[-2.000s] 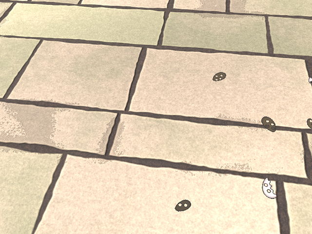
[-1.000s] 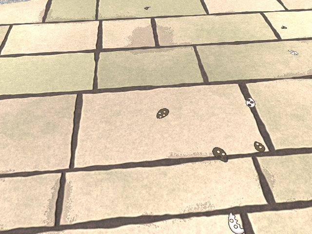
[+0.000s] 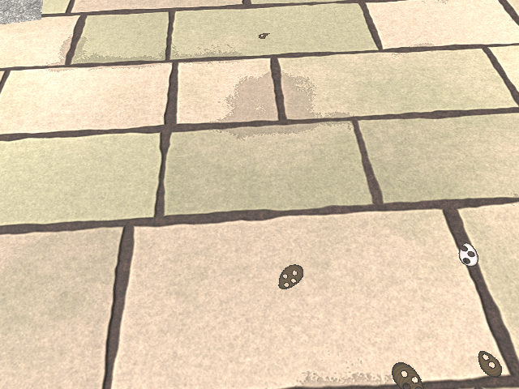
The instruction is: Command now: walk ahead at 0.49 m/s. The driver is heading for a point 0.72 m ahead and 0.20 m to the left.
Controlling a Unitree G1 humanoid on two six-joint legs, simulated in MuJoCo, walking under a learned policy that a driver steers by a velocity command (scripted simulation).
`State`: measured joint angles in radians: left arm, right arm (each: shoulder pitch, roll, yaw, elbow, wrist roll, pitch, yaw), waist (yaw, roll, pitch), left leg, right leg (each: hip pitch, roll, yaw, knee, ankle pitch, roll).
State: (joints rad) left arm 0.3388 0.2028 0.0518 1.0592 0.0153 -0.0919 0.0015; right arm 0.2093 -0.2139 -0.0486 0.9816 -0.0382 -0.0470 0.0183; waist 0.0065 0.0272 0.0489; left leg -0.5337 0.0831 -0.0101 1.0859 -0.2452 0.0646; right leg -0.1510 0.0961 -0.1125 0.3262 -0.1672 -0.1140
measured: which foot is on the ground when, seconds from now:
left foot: up 0.00-0.32, down 0.34-0.88, up 0.90-1.00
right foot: down 0.00-0.36, up 0.38-0.86, down 0.88-1.00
